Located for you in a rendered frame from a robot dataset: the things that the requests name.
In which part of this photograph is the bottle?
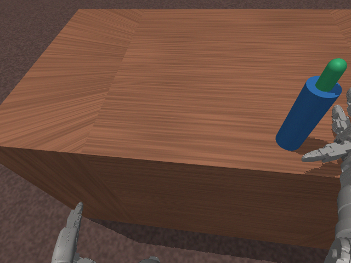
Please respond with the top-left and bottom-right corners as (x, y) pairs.
(276, 58), (347, 151)

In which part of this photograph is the left robot hand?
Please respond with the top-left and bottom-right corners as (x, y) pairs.
(51, 202), (96, 263)

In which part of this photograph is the right robot arm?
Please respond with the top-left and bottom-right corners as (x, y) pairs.
(324, 156), (351, 263)

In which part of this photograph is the right robot hand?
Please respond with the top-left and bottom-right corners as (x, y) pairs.
(301, 88), (351, 163)

